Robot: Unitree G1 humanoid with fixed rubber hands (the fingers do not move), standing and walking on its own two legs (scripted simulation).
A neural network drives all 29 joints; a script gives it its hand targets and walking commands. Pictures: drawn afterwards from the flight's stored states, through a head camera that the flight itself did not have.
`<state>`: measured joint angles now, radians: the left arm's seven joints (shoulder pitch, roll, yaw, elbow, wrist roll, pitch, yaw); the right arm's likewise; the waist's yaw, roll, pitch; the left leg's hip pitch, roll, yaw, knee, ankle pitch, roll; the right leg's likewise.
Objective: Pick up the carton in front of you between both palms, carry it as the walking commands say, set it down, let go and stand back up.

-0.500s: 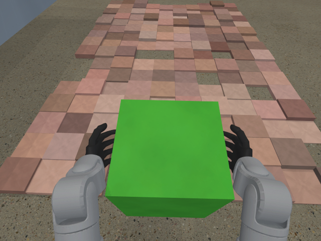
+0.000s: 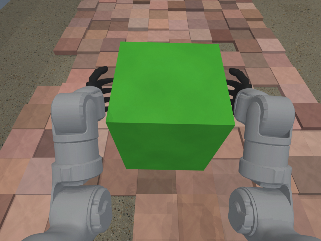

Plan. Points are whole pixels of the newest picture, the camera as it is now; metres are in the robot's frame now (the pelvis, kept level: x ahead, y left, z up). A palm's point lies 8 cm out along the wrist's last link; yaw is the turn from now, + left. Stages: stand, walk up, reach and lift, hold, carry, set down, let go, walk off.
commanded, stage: carry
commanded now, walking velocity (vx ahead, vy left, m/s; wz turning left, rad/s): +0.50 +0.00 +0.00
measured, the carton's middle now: (167, 113) +0.42 -0.01 +0.10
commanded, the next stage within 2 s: none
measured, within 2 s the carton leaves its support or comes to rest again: neither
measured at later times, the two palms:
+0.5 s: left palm (117, 20) +0.74 +0.14 +0.16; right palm (213, 26) +0.71 -0.16 +0.16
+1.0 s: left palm out of the picture +1.01 +0.12 +0.15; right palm out of the picture +1.02 -0.18 +0.15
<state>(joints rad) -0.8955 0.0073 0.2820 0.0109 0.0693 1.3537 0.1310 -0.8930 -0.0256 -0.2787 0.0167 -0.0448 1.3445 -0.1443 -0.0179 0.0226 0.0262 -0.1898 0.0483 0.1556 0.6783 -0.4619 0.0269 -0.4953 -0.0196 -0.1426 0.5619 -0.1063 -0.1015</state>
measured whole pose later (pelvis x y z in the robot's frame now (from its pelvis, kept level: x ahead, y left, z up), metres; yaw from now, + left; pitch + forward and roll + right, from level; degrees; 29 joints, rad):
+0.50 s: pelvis +0.33 +0.03 +0.05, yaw -2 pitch +6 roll +0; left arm -0.78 -0.05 0.31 -0.21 0.05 1.31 0.13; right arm -0.77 0.06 -0.28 -0.20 -0.08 1.29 -0.14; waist -0.07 0.02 0.18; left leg -0.47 -0.03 0.11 0.60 -0.23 0.10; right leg -0.61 0.00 0.03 1.29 -0.41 -0.04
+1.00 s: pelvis +0.65 -0.03 +0.05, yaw -1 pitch +6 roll +2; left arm -0.68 -0.05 0.28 0.08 0.10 1.31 0.12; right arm -0.74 0.03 -0.26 0.13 -0.09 1.32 -0.14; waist 0.04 0.00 -0.01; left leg -0.63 0.04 0.03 0.96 -0.29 0.00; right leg -0.25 0.04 -0.09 0.37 -0.22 -0.16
